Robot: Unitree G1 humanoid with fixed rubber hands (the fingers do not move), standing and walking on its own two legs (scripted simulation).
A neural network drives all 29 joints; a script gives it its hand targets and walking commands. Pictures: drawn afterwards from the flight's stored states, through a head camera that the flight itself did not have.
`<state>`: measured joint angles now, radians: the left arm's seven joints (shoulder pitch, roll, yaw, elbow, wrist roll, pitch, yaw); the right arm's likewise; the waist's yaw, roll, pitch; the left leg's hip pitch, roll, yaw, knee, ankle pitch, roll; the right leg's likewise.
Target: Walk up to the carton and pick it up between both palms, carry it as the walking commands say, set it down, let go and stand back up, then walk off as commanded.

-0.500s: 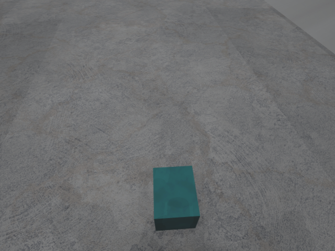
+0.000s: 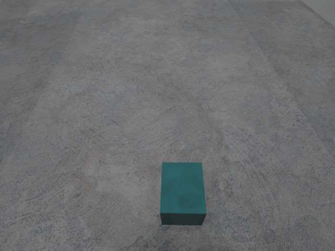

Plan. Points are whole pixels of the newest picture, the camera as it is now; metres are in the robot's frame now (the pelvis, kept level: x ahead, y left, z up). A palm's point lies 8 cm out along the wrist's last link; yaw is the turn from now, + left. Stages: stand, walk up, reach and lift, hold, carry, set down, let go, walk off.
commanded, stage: walk up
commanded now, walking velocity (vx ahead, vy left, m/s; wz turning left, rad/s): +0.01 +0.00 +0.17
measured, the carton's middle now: (181, 193) +0.50 -0.03 -0.66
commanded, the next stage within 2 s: stand in 0.26 s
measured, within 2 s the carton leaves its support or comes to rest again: neither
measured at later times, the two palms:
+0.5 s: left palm out of the picture -0.03 +0.24 -0.14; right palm out of the picture +0.02 -0.20 -0.14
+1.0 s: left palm (85, 248) +0.16 +0.24 -0.13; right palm out of the picture +0.16 -0.21 -0.12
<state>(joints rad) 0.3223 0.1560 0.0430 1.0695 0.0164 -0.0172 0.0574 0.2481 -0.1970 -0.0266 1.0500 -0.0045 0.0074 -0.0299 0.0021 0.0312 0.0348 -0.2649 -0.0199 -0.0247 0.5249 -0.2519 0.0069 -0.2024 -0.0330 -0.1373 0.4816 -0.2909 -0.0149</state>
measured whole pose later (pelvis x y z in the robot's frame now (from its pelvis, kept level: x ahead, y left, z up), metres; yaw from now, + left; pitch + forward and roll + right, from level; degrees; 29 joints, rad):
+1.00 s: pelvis -0.02 +0.02 -0.02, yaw -1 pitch +8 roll +0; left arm -0.07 0.20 -0.04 0.72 -0.10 0.46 0.07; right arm -0.07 -0.24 0.03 0.72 0.08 0.45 -0.02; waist 0.01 0.00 -0.02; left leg -0.52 0.01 0.06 0.67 -0.29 0.03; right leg -0.48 -0.04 -0.06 0.67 -0.33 0.00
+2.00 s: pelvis -0.09 +0.00 -0.09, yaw -1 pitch +28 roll +0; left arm -0.75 0.17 0.21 0.67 -0.01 0.39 0.08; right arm -0.83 -0.28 -0.20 0.79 -0.01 0.36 0.01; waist 0.02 0.00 0.08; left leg -1.22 0.00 0.00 1.02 -0.29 -0.01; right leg -1.20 0.01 -0.01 1.05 -0.34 -0.02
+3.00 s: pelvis -0.10 +0.01 -0.21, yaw -1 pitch +50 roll +0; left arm -1.29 0.26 0.34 0.90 -0.02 0.17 0.10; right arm -1.37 -0.41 -0.30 1.05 0.00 0.15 0.03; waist 0.02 0.01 0.02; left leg -1.91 -0.03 -0.02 1.43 -0.40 -0.01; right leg -1.89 0.03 0.02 1.46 -0.44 0.02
